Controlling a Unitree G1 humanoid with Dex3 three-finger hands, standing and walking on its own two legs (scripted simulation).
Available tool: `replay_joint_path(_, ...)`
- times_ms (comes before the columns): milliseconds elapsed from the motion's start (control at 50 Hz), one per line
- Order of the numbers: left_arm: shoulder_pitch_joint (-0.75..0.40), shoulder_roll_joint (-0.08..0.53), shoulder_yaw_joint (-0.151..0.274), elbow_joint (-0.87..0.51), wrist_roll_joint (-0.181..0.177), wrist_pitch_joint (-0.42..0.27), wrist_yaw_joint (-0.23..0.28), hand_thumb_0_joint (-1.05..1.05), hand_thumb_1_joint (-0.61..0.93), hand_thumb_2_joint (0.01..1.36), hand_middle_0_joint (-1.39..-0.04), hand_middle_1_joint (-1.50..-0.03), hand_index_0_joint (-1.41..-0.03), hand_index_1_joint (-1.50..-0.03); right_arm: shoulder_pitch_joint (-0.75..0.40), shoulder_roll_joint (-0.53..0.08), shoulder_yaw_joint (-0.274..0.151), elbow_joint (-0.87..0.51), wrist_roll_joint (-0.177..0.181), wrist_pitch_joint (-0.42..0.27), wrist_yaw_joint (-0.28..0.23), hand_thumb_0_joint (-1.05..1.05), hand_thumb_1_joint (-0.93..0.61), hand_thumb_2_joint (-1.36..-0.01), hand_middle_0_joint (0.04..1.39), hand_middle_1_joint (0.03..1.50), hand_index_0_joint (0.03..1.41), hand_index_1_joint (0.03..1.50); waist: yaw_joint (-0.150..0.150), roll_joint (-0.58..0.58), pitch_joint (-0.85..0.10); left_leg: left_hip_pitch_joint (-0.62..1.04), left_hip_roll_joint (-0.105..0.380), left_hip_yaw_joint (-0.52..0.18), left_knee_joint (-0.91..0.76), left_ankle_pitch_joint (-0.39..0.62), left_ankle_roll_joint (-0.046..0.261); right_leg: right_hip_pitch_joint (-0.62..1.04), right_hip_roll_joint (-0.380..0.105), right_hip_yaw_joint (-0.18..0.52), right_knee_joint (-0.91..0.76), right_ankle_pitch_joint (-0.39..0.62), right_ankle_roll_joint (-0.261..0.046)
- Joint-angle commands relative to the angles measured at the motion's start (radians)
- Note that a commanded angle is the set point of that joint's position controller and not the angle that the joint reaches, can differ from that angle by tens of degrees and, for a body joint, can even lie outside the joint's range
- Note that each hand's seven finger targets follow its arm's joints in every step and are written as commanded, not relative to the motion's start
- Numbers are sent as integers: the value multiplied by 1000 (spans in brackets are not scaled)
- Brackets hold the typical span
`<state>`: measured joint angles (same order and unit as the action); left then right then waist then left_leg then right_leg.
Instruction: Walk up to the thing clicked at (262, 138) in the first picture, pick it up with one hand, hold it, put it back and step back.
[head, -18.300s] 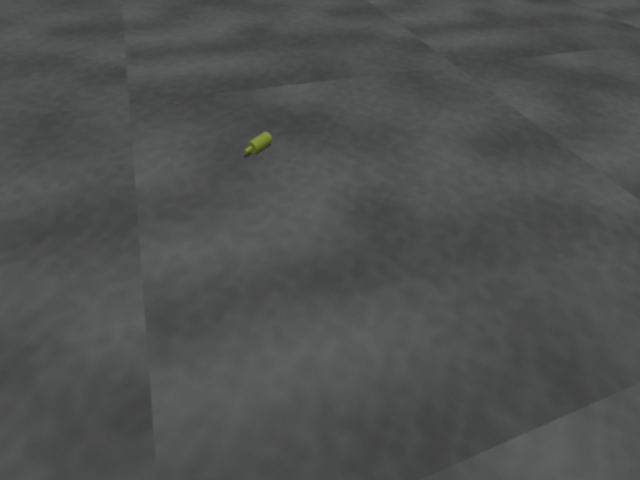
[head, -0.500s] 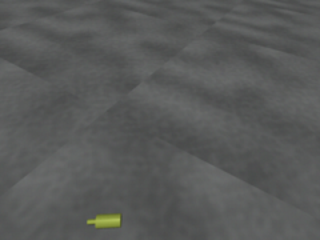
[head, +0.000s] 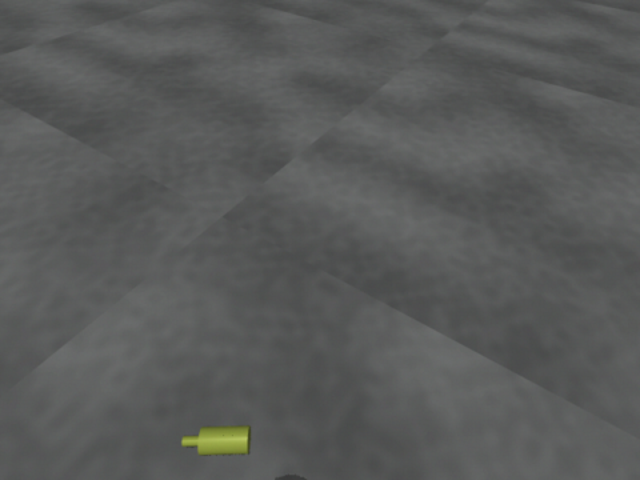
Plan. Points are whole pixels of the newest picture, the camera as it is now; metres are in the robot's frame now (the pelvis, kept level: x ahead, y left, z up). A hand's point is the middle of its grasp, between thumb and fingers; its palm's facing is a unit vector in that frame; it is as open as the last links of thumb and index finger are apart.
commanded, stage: walk up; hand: left
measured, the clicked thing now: (216, 440) +0.39 +0.27 -0.73
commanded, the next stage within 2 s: none
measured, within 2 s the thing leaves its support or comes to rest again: neither
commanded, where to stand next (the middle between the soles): +0.05 +0.02 m, yaw +3 degrees
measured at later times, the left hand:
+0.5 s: hand out of the picture +0.06 +0.27 -0.15, palm faces +0.02 -0.93 -0.36, open 7.4 cm
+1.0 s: hand out of the picture +0.04 +0.28 -0.15, palm faces +0.04 -0.94 -0.35, open 7.4 cm
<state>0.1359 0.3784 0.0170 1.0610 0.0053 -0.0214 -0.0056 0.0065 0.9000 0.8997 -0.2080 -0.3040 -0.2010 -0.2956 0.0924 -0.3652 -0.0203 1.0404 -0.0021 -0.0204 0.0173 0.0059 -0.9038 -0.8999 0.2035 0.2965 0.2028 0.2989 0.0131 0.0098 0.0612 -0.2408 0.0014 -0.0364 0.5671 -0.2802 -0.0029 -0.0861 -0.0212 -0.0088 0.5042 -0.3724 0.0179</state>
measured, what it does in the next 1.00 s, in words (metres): stands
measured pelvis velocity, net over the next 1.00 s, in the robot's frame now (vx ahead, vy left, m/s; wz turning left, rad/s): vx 0.01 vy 0.01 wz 0.05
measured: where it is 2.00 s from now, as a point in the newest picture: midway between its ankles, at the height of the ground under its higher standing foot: outside the picture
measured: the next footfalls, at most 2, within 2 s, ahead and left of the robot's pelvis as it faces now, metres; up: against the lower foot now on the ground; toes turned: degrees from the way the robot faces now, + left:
right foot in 1.46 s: +0.06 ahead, -0.12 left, +0.00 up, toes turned +1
left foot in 1.82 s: -0.01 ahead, +0.11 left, +0.00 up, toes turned +4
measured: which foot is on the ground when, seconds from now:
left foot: down 0.00-1.00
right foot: down 0.00-1.00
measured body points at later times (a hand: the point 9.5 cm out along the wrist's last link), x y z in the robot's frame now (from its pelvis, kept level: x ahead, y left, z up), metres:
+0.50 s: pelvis -0.01 +0.00 +0.00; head +0.01 +0.01 +0.45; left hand +0.06 +0.31 -0.13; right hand +0.09 -0.30 -0.12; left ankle +0.02 +0.12 -0.73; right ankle -0.06 -0.13 -0.73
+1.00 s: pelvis +0.01 +0.01 +0.00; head +0.02 +0.02 +0.45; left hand +0.03 +0.33 -0.13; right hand +0.11 -0.30 -0.12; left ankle +0.06 +0.12 -0.73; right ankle -0.06 -0.13 -0.73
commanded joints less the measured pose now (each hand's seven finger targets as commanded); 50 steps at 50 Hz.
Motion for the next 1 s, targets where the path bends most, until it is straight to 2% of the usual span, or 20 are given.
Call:
replay_joint_path(0, -56, 228, 48, -69, -1, -17, 22, 0, 900, 900, -200, -300, -200, -300, -8, -217, -48, -48, -4, -13, -16, 0, -900, -900, 200, 300, 200, 300, -21, -50, -72, 97, 70, -42, -41, 370, 81, -68, -88, 54, -69, 347, -75)
replay_joint_path(100, -32, 200, 43, -60, 1, -12, 22, 0, 900, 900, -200, -300, -200, -300, -25, -247, -53, -46, -2, -12, -17, 0, -900, -900, 200, 300, 200, 300, -4, 51, -101, 133, 161, -173, -119, 353, 137, -89, -40, 12, -20, 201, -51)
replay_joint_path(180, -23, 221, 45, -53, 3, -18, 19, 0, 900, 900, -200, -300, -200, -300, -60, -222, -44, -52, -1, -10, -18, 0, -900, -900, 200, 300, 200, 300, 1, 48, -109, 81, 92, -89, -95, 318, 84, -18, -73, 57, -85, 256, -70)
replay_joint_path(260, -22, 244, 51, -51, 4, -17, 20, 0, 900, 900, -200, -300, -200, -300, -58, -203, -39, -46, 0, -8, -17, 0, -900, -900, 200, 300, 200, 300, -4, -17, -107, 69, 54, -41, -48, 312, 64, 2, -112, 92, -107, 328, -88)
replay_joint_path(320, -48, 239, 54, -61, 5, -12, 20, 0, 900, 900, -200, -300, -200, -300, -52, -208, -43, -39, -2, -8, -16, 0, -900, -900, 200, 300, 200, 300, -14, -32, -84, 83, 50, -40, -63, 280, 66, -35, -102, 67, -108, 269, -84)
replay_joint_path(380, -53, 216, 52, -63, 2, -8, 19, 0, 900, 900, -200, -300, -200, -300, -27, -217, -45, -29, -2, -10, -16, 0, -900, -900, 200, 300, 200, 300, -15, -9, -88, 118, 88, -100, -93, 325, 91, -67, -65, 28, -66, 242, -67)
replay_joint_path(460, -36, 197, 46, -56, 2, -7, 14, 0, 900, 900, -200, -300, -200, -300, -55, -230, -42, -34, -4, -9, -17, 0, -900, -900, 200, 300, 200, 300, 2, 51, -59, 59, 112, -149, -155, 213, 99, -48, -48, 30, -88, 123, -67)
replay_joint_path(580, -26, 239, 61, -44, 4, -13, 17, 0, 900, 900, -200, -300, -200, -300, -49, -196, -34, -31, -4, -8, -16, 0, -900, -900, 200, 300, 200, 300, -2, -38, -62, 22, 33, -40, -64, 260, 48, 21, -117, 94, -164, 252, -94)
replay_joint_path(640, -57, 228, 61, -63, 4, -8, 16, 0, 900, 900, -200, -300, -200, -300, -21, -205, -39, -17, -8, -12, -18, 0, -900, -900, 200, 300, 200, 300, -16, -25, -78, 84, 53, -53, -99, 306, 55, -17, -102, 48, -118, 262, -84)
replay_joint_path(720, -43, 193, 52, -55, 3, -3, 14, 0, 900, 900, -200, -300, -200, -300, -28, -231, -44, -21, -6, -12, -18, 0, -900, -900, 200, 300, 200, 300, -3, 34, -70, 97, 129, -174, -165, 282, 109, -51, -40, -2, -80, 154, -53)
replay_joint_path(760, -29, 193, 52, -46, 4, -5, 13, 0, 900, 900, -200, -300, -200, -300, -45, -225, -38, -30, -5, -10, -18, 0, -900, -900, 200, 300, 200, 300, 8, 42, -56, 39, 121, -168, -174, 224, 100, -11, -46, 18, -117, 125, -59)
replay_joint_path(780, 26, 232, 70, -64, 15, -15, 2, 0, 900, 900, -200, -300, -200, -300, -12, -262, -61, -57, -7, -10, -4, 0, -900, -900, 200, 300, 200, 300, 11, 36, -81, 27, 85, -158, -127, -45, 123, 1, -52, 48, -110, -73, -94)
replay_joint_path(800, 49, 242, 74, -55, 19, -18, -2, 0, 900, 900, -200, -300, -200, -300, -25, -246, -61, -66, -13, -10, 2, 0, -900, -900, 200, 300, 200, 300, 22, 5, -44, -67, 53, -132, -104, -221, 108, 13, -88, 118, -155, -209, -123)
replay_joint_path(820, 78, 266, 83, -48, 23, -22, -4, 0, 900, 900, -200, -300, -200, -300, -60, -236, -61, -80, -20, -6, 7, 0, -900, -900, 200, 300, 200, 300, 43, -35, 1, -201, 9, -75, -39, -273, 81, 73, -145, 207, -229, -304, -154)
replay_joint_path(840, 99, 304, 97, -54, 29, -25, -3, 0, 900, 900, -200, -300, -200, -300, -90, -218, -59, -95, -23, -5, 11, 0, -900, -900, 200, 300, 200, 300, 60, -121, 46, -310, -36, 13, 83, -201, 53, 121, -243, 312, -317, -341, -200)
replay_joint_path(860, 90, 325, 109, -75, 33, -31, -2, 0, 900, 900, -200, -300, -200, -300, -91, -220, -61, -108, -30, -9, 11, 0, -900, -900, 200, 300, 200, 300, 66, -138, 93, -370, -4, 19, 185, -201, 36, 112, -345, 387, -356, -240, -253)
replay_joint_path(900, 63, 307, 106, -104, 33, -39, -2, 0, 900, 900, -200, -300, -200, -300, -54, -211, -61, -115, -24, -23, 17, 0, -900, -900, 200, 300, 200, 300, 42, -109, 128, -345, 47, 0, 145, -202, 31, 105, -351, 308, -292, 122, -271)
replay_joint_path(920, 65, 293, 102, -111, 31, -41, -3, 0, 900, 900, -200, -300, -200, -300, -39, -200, -60, -120, -23, -32, 19, 0, -900, -900, 200, 300, 200, 300, 29, -127, 119, -299, 45, 21, 79, -191, 35, 104, -315, 240, -236, 304, -253)
replay_joint_path(940, 58, 279, 95, -115, 25, -41, -3, 0, 900, 900, -200, -300, -200, -300, -9, -183, -60, -119, -22, -39, 20, 0, -900, -900, 200, 300, 200, 300, 7, -142, 90, -217, 31, 44, -5, -118, 40, 102, -258, 151, -162, 481, -208)
replay_joint_path(980, -13, 249, 81, -142, 8, -29, -2, 0, 900, 900, -200, -300, -200, -300, 145, -184, -77, -68, -22, -44, 14, 0, -900, -900, 200, 300, 200, 300, -79, -104, -13, 130, -28, 86, -191, 138, 54, -56, -129, -23, 87, 586, -111)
